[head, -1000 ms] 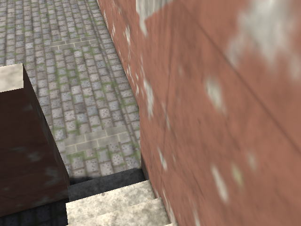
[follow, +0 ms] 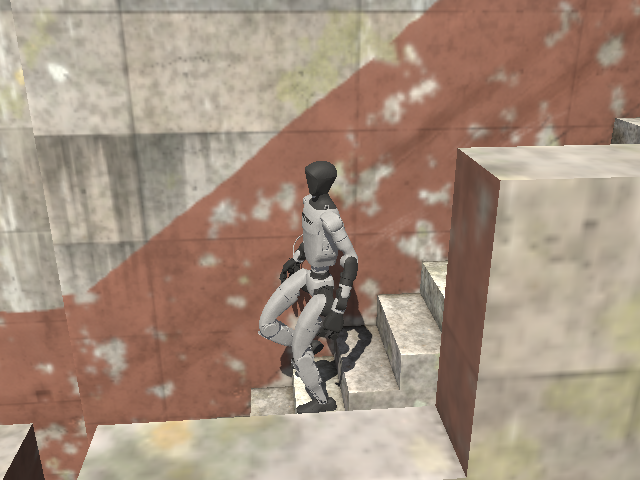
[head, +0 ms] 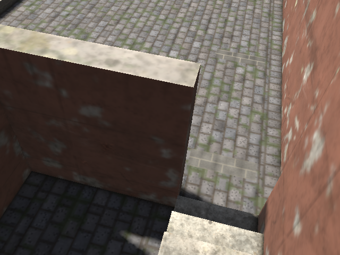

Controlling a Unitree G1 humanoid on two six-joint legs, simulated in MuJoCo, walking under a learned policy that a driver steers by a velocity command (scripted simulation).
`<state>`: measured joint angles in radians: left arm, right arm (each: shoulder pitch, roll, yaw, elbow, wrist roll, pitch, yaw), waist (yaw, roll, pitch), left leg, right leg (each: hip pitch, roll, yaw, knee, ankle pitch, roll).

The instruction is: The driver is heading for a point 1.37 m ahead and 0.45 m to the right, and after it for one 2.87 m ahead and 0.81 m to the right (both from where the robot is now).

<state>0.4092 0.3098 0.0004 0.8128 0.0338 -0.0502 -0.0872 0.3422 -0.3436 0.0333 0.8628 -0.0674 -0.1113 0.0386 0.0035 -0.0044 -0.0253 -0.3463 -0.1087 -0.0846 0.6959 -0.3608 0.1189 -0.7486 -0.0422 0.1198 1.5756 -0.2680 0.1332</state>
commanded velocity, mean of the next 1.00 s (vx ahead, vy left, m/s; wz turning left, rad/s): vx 0.28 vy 0.00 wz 0.05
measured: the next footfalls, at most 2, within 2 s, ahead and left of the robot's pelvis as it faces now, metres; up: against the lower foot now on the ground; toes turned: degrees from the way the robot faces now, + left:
right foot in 0.44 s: +0.02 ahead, -0.23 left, +0.00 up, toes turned -2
left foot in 0.72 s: +0.04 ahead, -0.01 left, +0.00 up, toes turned +2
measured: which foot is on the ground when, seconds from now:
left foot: down 0.00-0.46, up 0.48-0.70, down 0.72-1.00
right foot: up 0.00-0.42, down 0.44-1.00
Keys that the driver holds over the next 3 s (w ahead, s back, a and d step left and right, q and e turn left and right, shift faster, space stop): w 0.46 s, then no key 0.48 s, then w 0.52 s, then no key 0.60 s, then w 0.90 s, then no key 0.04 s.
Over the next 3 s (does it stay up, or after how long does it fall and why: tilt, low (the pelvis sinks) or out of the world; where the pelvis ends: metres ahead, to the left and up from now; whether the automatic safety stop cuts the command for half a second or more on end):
stays up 0.34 -0.28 -0.26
